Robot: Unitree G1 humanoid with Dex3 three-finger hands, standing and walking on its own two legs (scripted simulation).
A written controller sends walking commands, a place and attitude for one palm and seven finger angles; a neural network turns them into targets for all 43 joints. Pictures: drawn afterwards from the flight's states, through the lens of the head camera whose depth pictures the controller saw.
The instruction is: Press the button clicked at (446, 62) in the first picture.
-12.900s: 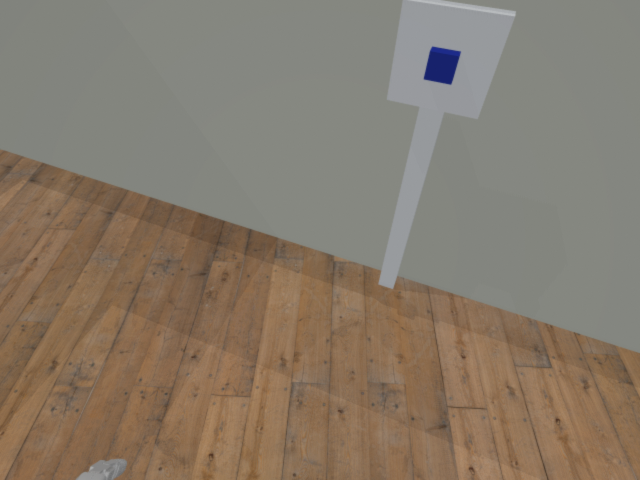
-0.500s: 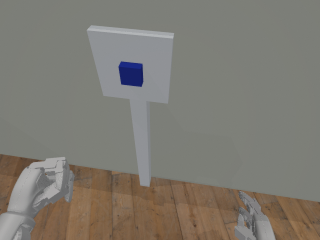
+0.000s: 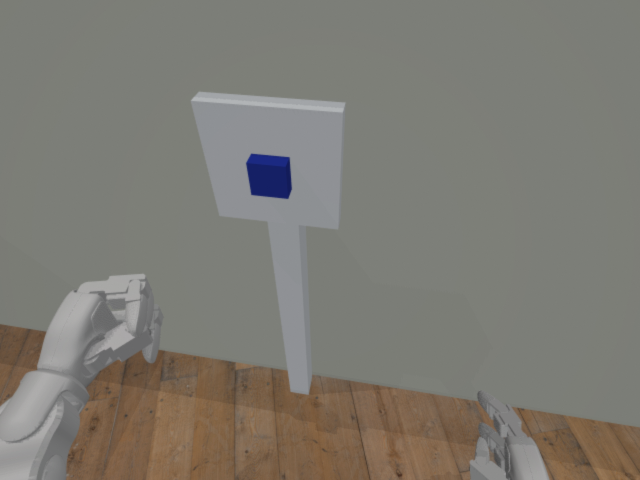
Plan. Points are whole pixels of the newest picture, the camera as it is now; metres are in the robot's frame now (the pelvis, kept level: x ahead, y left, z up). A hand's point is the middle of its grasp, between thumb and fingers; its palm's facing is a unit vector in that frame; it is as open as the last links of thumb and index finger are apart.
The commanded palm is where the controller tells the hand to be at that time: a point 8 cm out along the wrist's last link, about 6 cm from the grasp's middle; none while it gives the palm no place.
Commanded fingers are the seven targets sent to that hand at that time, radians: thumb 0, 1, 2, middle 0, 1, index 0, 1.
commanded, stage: raise the hand and make a fist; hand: left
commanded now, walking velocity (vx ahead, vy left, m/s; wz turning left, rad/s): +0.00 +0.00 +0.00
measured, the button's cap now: (270, 175) +0.52 +0.13 +0.13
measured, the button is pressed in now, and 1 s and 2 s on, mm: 0 0 0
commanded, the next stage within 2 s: aim a knuckle at the button in 0.34 s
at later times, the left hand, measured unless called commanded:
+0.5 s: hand (164, 339) +0.23 +0.19 +0.12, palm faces -0.03 -1.00 -0.08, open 3.1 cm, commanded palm +0.21 +0.24 +0.13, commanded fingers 0.00 0.90 0.90 -1.30 -1.50 -1.30 -1.50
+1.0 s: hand (217, 286) +0.31 +0.16 +0.11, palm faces -0.06 -1.00 -0.03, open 3.1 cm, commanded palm +0.30 +0.21 +0.11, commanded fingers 0.00 0.90 0.90 -1.30 -1.50 -1.30 -1.50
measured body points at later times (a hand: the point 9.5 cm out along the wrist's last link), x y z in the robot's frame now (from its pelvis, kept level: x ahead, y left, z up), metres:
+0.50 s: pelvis +0.00 -0.02 +0.00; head -0.02 -0.03 +0.45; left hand +0.22 +0.25 +0.13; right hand +0.18 -0.24 -0.06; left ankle +0.00 +0.09 -0.72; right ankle +0.01 -0.12 -0.72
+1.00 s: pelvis +0.00 -0.02 +0.00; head +0.01 -0.03 +0.45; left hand +0.30 +0.21 +0.12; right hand +0.16 -0.26 -0.08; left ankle +0.00 +0.09 -0.72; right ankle +0.01 -0.12 -0.72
